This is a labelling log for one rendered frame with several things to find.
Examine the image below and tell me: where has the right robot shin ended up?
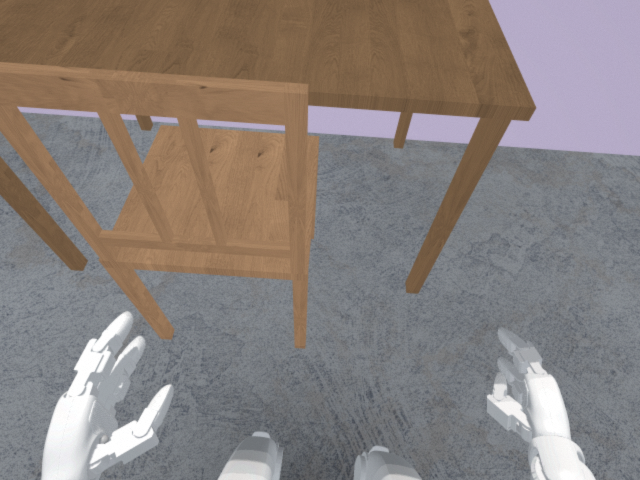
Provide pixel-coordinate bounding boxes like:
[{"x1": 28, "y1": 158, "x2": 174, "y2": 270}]
[{"x1": 368, "y1": 445, "x2": 389, "y2": 454}]

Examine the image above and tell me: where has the right robot hand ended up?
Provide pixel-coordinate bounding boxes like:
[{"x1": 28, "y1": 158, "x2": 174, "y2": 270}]
[{"x1": 487, "y1": 327, "x2": 571, "y2": 444}]

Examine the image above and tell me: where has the table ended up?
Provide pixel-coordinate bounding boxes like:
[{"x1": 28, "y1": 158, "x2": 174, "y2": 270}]
[{"x1": 0, "y1": 0, "x2": 536, "y2": 294}]

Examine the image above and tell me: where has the robot right forearm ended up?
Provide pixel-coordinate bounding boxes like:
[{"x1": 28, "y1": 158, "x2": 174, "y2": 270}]
[{"x1": 528, "y1": 435, "x2": 596, "y2": 480}]

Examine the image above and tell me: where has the chair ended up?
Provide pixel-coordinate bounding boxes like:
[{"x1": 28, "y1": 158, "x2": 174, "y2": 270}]
[{"x1": 0, "y1": 62, "x2": 319, "y2": 349}]

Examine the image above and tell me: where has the right robot thigh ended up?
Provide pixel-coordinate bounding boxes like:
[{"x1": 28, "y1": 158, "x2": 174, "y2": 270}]
[{"x1": 354, "y1": 451, "x2": 422, "y2": 480}]

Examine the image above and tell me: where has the left robot hand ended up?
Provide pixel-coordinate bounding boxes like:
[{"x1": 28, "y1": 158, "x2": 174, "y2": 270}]
[{"x1": 41, "y1": 311, "x2": 174, "y2": 480}]

